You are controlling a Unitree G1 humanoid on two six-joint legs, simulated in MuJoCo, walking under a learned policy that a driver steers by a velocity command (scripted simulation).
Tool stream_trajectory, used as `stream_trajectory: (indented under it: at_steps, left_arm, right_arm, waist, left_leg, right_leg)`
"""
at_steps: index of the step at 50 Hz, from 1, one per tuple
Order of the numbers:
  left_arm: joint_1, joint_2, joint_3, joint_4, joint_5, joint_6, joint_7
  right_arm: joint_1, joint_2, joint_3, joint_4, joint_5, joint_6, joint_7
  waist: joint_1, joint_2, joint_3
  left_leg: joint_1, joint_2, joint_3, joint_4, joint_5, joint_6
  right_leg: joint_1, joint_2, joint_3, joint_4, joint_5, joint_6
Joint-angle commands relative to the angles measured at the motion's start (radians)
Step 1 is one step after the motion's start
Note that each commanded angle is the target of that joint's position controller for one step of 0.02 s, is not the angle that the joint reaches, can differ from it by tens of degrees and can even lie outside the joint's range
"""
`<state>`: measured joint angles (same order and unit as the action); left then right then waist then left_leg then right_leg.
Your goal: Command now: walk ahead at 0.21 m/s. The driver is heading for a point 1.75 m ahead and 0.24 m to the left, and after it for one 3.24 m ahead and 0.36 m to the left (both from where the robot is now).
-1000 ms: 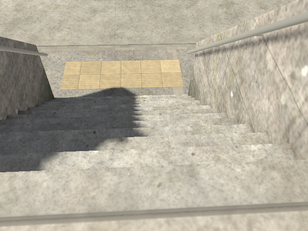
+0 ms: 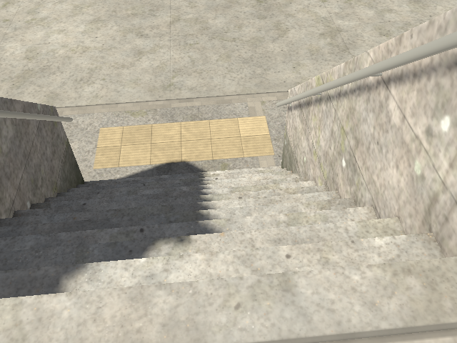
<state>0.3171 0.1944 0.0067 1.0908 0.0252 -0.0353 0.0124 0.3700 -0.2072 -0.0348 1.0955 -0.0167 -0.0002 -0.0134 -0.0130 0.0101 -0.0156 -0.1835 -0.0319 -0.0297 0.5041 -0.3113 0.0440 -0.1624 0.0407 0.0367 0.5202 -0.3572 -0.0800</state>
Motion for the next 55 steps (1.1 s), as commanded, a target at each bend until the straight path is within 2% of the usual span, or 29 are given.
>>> stream_trajectory:
  at_steps: [1,2,3,4,5,8,10,12,13,14,15,16,17,19,21,24,28,31,32,33,34,35,36,38,41,46,51,53,55]
  left_arm:
    - [0.198,0.101,0.021,0.023,-0.005,-0.032,0.016]
    - [0.28,0.165,0.039,0.052,-0.009,-0.029,0.022]
    - [0.291,0.123,0.027,0.055,0.003,-0.029,0.025]
    - [0.265,0.095,0.017,0.043,0.009,-0.032,0.027]
    - [0.224,0.088,0.013,0.03,0.013,-0.03,0.029]
    - [0.127,0.062,-0.006,0.01,0.006,-0.019,0.039]
    - [0.121,0.057,-0.013,0.016,0.002,-0.013,0.044]
    - [0.115,0.063,-0.016,0.02,-0.012,-0.011,0.045]
    - [0.108,0.073,-0.014,0.02,-0.022,-0.013,0.042]
    - [0.124,0.078,-0.012,0.012,-0.024,-0.02,0.037]
    - [0.182,0.053,-0.014,0.014,-0.029,-0.018,0.038]
    - [0.243,0.009,-0.014,0.043,-0.046,0.005,0.043]
    - [0.173,0.014,-0.01,0.029,-0.027,0.026,0.047]
    - [0.094,0.02,0.001,0.003,0.015,0.032,0.031]
    - [0.06,0.016,0.007,-0.012,0.019,0.027,0.007]
    - [0.043,0.002,0.012,-0.023,0.01,0.013,-0.006]
    - [0.031,0.0,0.021,-0.042,0.007,0.006,-0.009]
    - [0.161,0.004,0.03,0.0,0.011,-0.001,-0.009]
    - [0.228,0.038,0.038,0.011,0.017,-0.009,-0.001]
    - [0.306,0.127,0.057,0.015,0.012,-0.02,0.008]
    - [0.286,0.154,0.068,0.017,0.01,-0.013,0.008]
    - [0.195,0.133,0.062,-0.015,0.007,-0.013,0.007]
    - [0.135,0.113,0.058,-0.039,-0.001,-0.022,0.003]
    - [0.124,0.081,0.052,-0.049,-0.009,-0.043,0.004]
    - [0.216,0.057,0.046,-0.02,-0.005,-0.06,0.006]
    - [0.28,0.047,0.034,-0.016,-0.004,-0.062,0.009]
    - [0.303,0.075,0.033,-0.011,-0.007,-0.056,0.016]
    - [0.264,0.099,0.037,-0.022,-0.003,-0.054,0.023]
    - [0.225,0.138,0.047,-0.032,-0.011,-0.047,0.028]
  right_arm:
    - [-0.137,-0.047,-0.004,-0.088,0.008,-0.03,-0.003]
    - [-0.125,-0.033,-0.001,-0.102,-0.006,-0.042,-0.004]
    - [-0.138,-0.061,-0.007,-0.102,-0.016,-0.044,-0.01]
    - [-0.118,-0.045,-0.007,-0.087,-0.012,-0.042,-0.011]
    - [-0.107,-0.033,-0.004,-0.078,-0.006,-0.041,-0.007]
    - [-0.142,-0.029,-0.002,-0.092,0.009,-0.03,0.004]
    - [-0.141,-0.016,0.004,-0.089,0.021,-0.02,-0.003]
    - [-0.09,-0.008,0.007,-0.063,0.021,-0.012,-0.014]
    - [-0.036,-0.018,0.004,-0.044,0.015,-0.014,-0.019]
    - [0.029,-0.076,-0.009,-0.031,0.005,-0.023,-0.024]
    - [0.105,-0.139,-0.021,-0.019,-0.007,-0.028,-0.024]
    - [0.11,-0.115,-0.009,-0.014,0.004,-0.025,-0.023]
    - [0.048,-0.07,0.008,-0.023,0.007,-0.028,-0.021]
    - [-0.009,-0.123,-0.012,-0.034,-0.007,-0.018,-0.022]
    - [-0.032,-0.11,-0.016,-0.041,-0.005,-0.011,-0.02]
    - [-0.05,-0.089,-0.019,-0.048,-0.006,-0.023,-0.013]
    - [-0.053,-0.115,-0.033,-0.055,0.001,-0.027,-0.007]
    - [-0.097,-0.105,-0.036,-0.077,0.01,-0.018,-0.004]
    - [-0.135,-0.066,-0.025,-0.103,0.007,-0.022,-0.001]
    - [-0.16,0.02,-0.002,-0.144,0.019,-0.029,0.008]
    - [-0.181,-0.042,-0.018,-0.158,-0.017,-0.028,0.01]
    - [-0.164,-0.07,-0.025,-0.159,-0.024,-0.031,0.021]
    - [-0.137,-0.064,-0.025,-0.145,-0.018,-0.037,0.031]
    - [-0.11,-0.057,-0.028,-0.121,-0.022,-0.041,0.044]
    - [-0.162,-0.036,-0.026,-0.139,-0.019,-0.031,0.047]
    - [-0.358,-0.011,-0.013,-0.227,-0.017,-0.026,0.043]
    - [-0.441,-0.022,-0.004,-0.285,-0.006,-0.029,0.041]
    - [-0.372,-0.039,-0.012,-0.277,-0.004,-0.032,0.029]
    - [-0.12,-0.089,-0.039,-0.204,0.0,-0.054,0.018]
  waist:
    - [0.101,-0.113,0.174]
    - [0.105,-0.241,0.165]
    - [0.101,-0.17,0.178]
    - [0.078,-0.095,0.148]
    - [0.056,-0.078,0.121]
    - [0.015,-0.132,0.099]
    - [0.009,-0.155,0.082]
    - [-0.018,-0.145,0.061]
    - [-0.05,-0.12,0.04]
    - [-0.063,-0.074,-0.014]
    - [-0.065,0.038,-0.089]
    - [-0.07,0.158,-0.162]
    - [-0.048,0.132,-0.084]
    - [-0.032,0.096,0.035]
    - [-0.004,0.091,0.097]
    - [0.021,0.08,0.106]
    - [0.039,0.098,0.092]
    - [0.104,0.047,0.109]
    - [0.134,-0.061,0.13]
    - [0.148,-0.291,0.113]
    - [0.125,-0.228,0.191]
    - [0.064,-0.154,0.214]
    - [0.029,-0.12,0.201]
    - [0.006,-0.085,0.159]
    - [0.017,-0.07,0.135]
    - [0.053,-0.089,0.159]
    - [0.064,-0.122,0.171]
    - [0.018,-0.122,0.132]
    - [-0.091,-0.088,-0.009]
  left_leg:
    - [-0.334,0.018,-0.029,0.081,-0.034,0.052]
    - [-0.45,-0.037,0.084,0.266,-0.122,0.016]
    - [-0.513,0.001,0.079,0.38,-0.261,0.007]
    - [-0.492,0.024,0.055,0.433,-0.261,-0.002]
    - [-0.46,0.039,0.048,0.442,-0.226,-0.008]
    - [-0.32,0.028,0.073,0.296,-0.1,-0.021]
    - [-0.199,-0.004,0.105,0.172,-0.013,-0.013]
    - [-0.041,-0.021,0.124,0.041,0.132,0.005]
    - [0.08,-0.008,0.109,-0.043,0.279,0.017]
    - [0.235,0.083,0.014,-0.044,0.534,0.039]
    - [0.375,0.25,-0.138,0.004,0.933,0.118]
    - [0.321,0.397,-0.261,-0.033,1.068,0.263]
    - [0.195,0.4,-0.293,-0.098,0.92,0.28]
    - [0.094,0.329,-0.283,-0.212,0.348,0.248]
    - [0.004,0.283,-0.269,-0.331,-0.085,0.208]
    - [-0.065,0.248,-0.207,-0.375,-0.144,0.184]
    - [-0.175,0.238,-0.162,-0.362,-0.238,0.175]
    - [-0.381,0.19,-0.126,-0.239,-0.426,0.139]
    - [-0.478,0.136,-0.063,-0.076,-0.417,0.109]
    - [-0.581,0.005,0.101,0.246,-0.296,0.053]
    - [-0.628,0.01,0.067,0.418,-0.207,0.057]
    - [-0.614,0.052,0.02,0.482,-0.113,0.06]
    - [-0.585,0.073,0.005,0.497,-0.045,0.052]
    - [-0.543,0.09,0.028,0.509,0.051,0.025]
    - [-0.586,0.097,0.054,0.507,0.129,0.004]
    - [-0.597,0.089,0.102,0.345,0.217,-0.02]
    - [-0.453,0.051,0.152,0.142,0.227,0.033]
    - [-0.326,0.014,0.16,0.097,0.178,0.075]
    - [-0.027,-0.043,0.162,0.026,0.201,0.112]
  right_leg:
    - [0.155,-0.137,0.236,-0.221,-0.007,-0.073]
    - [0.259,-0.295,0.403,-0.253,0.331,-0.133]
    - [0.286,-0.368,0.406,-0.204,0.717,-0.174]
    - [0.295,-0.359,0.343,-0.166,0.927,-0.182]
    - [0.29,-0.331,0.284,-0.159,0.988,-0.165]
    - [0.211,-0.227,0.143,-0.166,0.997,-0.089]
    - [0.155,-0.192,0.088,-0.141,1.043,-0.058]
    - [0.089,-0.18,0.069,-0.084,1.047,-0.031]
    - [0.033,-0.171,0.061,-0.038,1.0,-0.003]
    - [-0.049,-0.144,0.057,0.026,0.795,0.029]
    - [-0.14,-0.075,0.019,0.155,0.335,0.048]
    - [-0.095,-0.008,-0.025,0.316,-0.168,0.056]
    - [-0.113,-0.019,-0.004,0.379,-0.318,0.056]
    - [-0.227,-0.025,-0.022,0.47,-0.293,0.044]
    - [-0.263,-0.059,-0.025,0.446,-0.178,0.034]
    - [-0.211,-0.052,-0.068,0.322,-0.119,0.034]
    - [-0.058,-0.031,-0.12,0.126,-0.011,0.017]
    - [0.189,0.0,-0.136,-0.028,0.028,0.003]
    - [0.248,-0.094,0.005,-0.158,-0.121,-0.016]
    - [0.273,-0.338,0.406,-0.396,-0.444,-0.081]
    - [0.168,-0.421,0.561,-0.467,-0.562,-0.13]
    - [0.093,-0.401,0.527,-0.461,-0.527,-0.14]
    - [0.074,-0.357,0.448,-0.468,-0.428,-0.123]
    - [0.101,-0.284,0.288,-0.468,-0.175,-0.099]
    - [0.168,-0.247,0.171,-0.435,0.096,-0.102]
    - [0.173,-0.23,0.073,-0.394,0.435,-0.119]
    - [0.192,-0.244,0.014,-0.335,0.645,-0.114]
    - [0.218,-0.256,-0.008,-0.237,0.894,-0.096]
    - [0.209,-0.23,-0.039,0.046,1.064,-0.056]
